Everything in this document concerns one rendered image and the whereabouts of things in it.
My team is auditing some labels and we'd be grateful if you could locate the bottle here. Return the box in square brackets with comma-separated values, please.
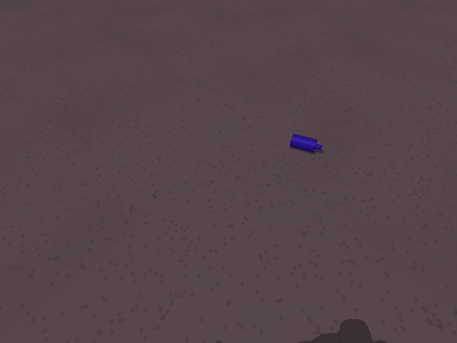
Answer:
[290, 134, 322, 153]

